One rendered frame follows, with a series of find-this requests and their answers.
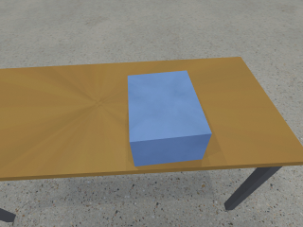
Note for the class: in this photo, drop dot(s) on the table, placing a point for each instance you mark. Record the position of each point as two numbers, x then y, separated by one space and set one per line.
70 121

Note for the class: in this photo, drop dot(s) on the carton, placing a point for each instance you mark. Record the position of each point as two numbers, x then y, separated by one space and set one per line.
166 121

